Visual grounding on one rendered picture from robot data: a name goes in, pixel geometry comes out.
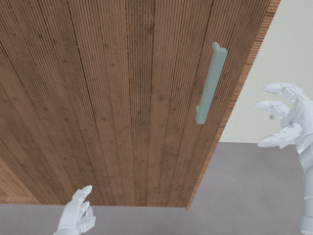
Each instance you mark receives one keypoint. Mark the handle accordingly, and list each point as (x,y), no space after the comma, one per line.
(215,69)

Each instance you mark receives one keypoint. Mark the wardrobe door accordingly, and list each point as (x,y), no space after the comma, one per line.
(10,185)
(104,93)

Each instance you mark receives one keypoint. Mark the robot left hand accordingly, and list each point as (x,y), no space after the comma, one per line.
(71,217)

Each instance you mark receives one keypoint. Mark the robot right forearm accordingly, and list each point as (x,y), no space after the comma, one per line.
(305,151)

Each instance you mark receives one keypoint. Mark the robot right hand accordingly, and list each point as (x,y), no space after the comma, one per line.
(301,115)

